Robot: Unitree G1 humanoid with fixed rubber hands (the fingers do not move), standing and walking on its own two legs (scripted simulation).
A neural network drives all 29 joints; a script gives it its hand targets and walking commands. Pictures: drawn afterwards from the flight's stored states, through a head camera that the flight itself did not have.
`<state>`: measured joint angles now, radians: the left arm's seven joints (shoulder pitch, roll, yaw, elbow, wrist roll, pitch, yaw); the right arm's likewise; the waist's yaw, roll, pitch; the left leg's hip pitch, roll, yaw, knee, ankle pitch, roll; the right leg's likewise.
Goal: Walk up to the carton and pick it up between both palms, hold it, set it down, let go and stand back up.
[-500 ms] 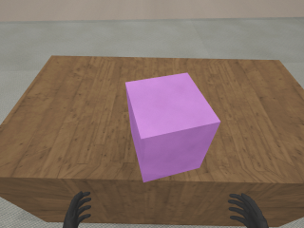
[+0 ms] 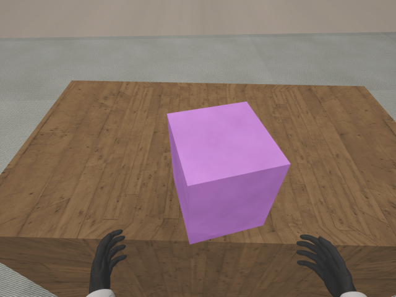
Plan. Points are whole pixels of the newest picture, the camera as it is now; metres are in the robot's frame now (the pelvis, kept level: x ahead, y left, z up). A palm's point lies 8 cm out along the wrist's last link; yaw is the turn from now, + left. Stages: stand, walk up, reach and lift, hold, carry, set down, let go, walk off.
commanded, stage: reach and lift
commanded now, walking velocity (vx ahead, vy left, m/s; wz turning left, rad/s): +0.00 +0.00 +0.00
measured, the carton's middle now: (218, 173) +0.40 -0.01 +0.01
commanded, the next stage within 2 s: none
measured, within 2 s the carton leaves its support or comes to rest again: neither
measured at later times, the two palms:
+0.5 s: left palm (106, 234) +0.23 +0.21 +0.02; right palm (328, 233) +0.25 -0.23 +0.02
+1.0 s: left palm (100, 197) +0.28 +0.22 +0.08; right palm (323, 185) +0.32 -0.22 +0.08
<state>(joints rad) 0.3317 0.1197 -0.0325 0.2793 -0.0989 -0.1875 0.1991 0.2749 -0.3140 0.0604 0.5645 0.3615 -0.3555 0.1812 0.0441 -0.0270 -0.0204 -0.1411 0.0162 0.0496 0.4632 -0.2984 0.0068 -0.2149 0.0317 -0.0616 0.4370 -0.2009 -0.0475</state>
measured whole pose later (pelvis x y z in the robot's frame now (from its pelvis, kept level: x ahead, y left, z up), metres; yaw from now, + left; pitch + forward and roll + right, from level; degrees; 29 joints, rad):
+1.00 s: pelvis -0.02 -0.01 +0.01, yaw -1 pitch +4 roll +0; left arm -0.16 0.16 0.16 -0.06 -0.18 0.52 0.18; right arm -0.26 -0.41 0.02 0.29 0.39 0.22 0.07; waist 0.06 -0.02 0.01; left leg -0.23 0.01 0.05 0.37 -0.20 0.00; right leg -0.31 0.05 -0.01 0.34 -0.10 -0.05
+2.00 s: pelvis -0.01 -0.01 +0.00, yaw +2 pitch +10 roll +0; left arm -0.73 0.27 0.21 0.27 -0.18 0.68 0.15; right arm -0.91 -0.47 0.03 0.70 0.42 0.37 0.04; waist 0.08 -0.01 -0.05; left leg -0.37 0.01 -0.01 0.40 -0.20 -0.01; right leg -0.42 0.05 -0.04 0.33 -0.09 -0.06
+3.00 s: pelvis -0.02 -0.02 -0.01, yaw +2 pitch +20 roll +0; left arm -0.69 0.12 0.14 0.90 -0.15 -0.10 0.15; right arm -0.85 -0.33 0.08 1.11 0.31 -0.13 0.03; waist 0.13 0.00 -0.18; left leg -0.64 0.01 -0.01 0.52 -0.23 -0.02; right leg -0.68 0.06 -0.04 0.45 -0.12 -0.06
